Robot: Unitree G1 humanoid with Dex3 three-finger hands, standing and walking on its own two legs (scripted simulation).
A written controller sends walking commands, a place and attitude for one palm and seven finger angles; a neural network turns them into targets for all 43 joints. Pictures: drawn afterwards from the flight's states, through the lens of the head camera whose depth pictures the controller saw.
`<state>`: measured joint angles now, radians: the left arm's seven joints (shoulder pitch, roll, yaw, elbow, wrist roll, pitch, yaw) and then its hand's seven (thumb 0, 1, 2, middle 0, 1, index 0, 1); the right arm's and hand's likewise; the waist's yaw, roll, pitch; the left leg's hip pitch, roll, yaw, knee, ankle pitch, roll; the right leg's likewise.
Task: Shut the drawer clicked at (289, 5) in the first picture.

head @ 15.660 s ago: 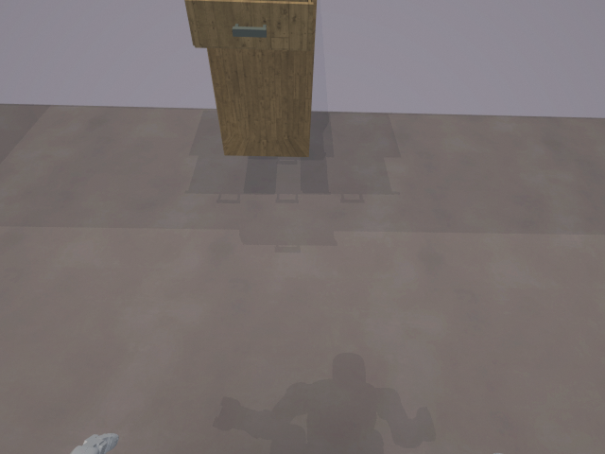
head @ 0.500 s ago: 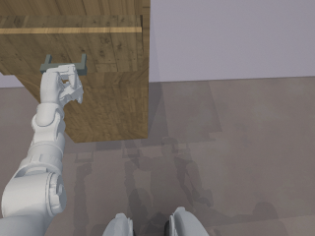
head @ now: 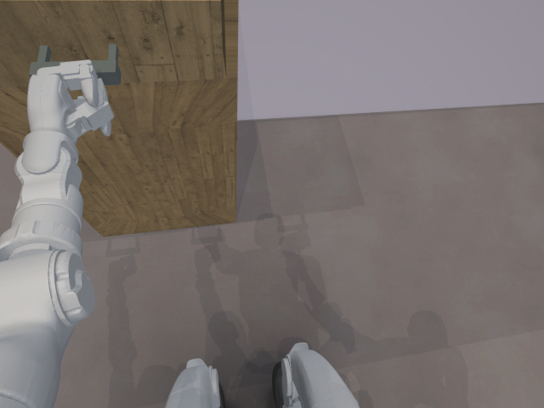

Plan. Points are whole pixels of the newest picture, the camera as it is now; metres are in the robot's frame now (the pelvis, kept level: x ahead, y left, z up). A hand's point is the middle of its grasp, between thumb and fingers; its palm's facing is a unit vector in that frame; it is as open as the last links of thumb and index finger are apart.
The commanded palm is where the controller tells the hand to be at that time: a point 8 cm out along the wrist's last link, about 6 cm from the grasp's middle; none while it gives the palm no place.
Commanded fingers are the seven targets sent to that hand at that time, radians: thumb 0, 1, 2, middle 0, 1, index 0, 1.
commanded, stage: push the drawer shut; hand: left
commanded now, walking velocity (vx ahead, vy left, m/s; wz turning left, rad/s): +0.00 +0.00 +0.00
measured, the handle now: (78, 62) +0.60 +0.22 +0.07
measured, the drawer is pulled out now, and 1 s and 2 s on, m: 0.01 0.00 0.00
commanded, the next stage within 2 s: pull the fist back off the drawer in 0.54 s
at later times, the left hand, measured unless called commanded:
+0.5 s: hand (94, 98) +0.54 +0.19 +0.07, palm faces +0.04 -1.00 -0.05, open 3.1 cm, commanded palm +0.57 +0.22 +0.07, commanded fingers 0.00 0.90 0.90 -1.40 -1.60 -1.40 -1.60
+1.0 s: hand (91, 96) +0.54 +0.20 +0.07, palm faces +0.03 -1.00 -0.05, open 3.2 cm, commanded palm +0.54 +0.22 +0.07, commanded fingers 0.00 0.90 0.90 -1.40 -1.60 -1.40 -1.60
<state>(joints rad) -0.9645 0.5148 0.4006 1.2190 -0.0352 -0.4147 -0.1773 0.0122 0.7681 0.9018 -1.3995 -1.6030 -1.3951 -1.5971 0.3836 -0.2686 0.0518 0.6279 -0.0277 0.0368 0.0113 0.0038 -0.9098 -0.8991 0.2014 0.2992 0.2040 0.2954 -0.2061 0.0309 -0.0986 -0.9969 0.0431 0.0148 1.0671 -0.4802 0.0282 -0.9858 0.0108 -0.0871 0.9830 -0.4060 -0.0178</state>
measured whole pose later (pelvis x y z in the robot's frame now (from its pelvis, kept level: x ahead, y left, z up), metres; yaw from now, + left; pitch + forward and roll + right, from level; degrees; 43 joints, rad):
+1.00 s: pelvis -0.03 +0.01 -0.02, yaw +1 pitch +26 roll -5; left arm -1.19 0.63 0.34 1.35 0.01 -0.36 -0.16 0.01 0.53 0.91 -1.40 -1.60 -1.39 -1.60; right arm 0.43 -0.28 0.09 0.65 -0.06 -0.02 0.01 0.00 -0.91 -0.90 0.20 0.30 0.21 0.30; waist -0.26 0.04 -0.09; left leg -1.15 0.03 -0.03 1.14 -0.46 0.04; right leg -1.10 0.00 -0.13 1.02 -0.38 -0.01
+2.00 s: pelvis +0.04 +0.00 +0.05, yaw +1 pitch +8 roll -1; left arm -0.16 0.30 0.21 0.32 -0.18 -0.18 -0.14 0.01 0.90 0.90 -1.40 -1.60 -1.40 -1.60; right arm 0.23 -0.26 0.02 0.55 0.05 -0.01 -0.03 0.01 -0.91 -0.90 0.20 0.30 0.20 0.30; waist -0.02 0.05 -0.09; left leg -0.45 0.01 0.03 0.72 -0.41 0.02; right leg -0.46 0.00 -0.06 0.67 -0.36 -0.01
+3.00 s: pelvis +0.03 -0.01 +0.08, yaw +1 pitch -4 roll -1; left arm 0.52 0.32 0.29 -0.44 -0.05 -0.13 0.10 0.01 0.89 0.90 -1.41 -1.60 -1.40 -1.60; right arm 0.21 -0.22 0.03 0.62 0.00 -0.12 -0.06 0.01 -0.91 -0.90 0.20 0.30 0.20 0.30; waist 0.05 0.07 0.01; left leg -0.09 0.02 0.03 0.45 -0.29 0.01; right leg -0.10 0.02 -0.06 0.40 -0.24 -0.02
